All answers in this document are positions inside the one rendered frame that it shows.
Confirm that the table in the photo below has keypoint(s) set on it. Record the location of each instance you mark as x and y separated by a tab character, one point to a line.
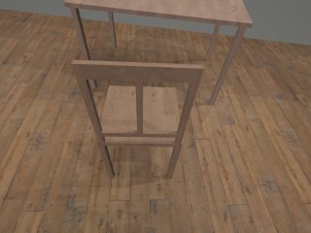
219	12

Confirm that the chair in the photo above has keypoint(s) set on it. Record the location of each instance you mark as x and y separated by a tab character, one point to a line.
138	116

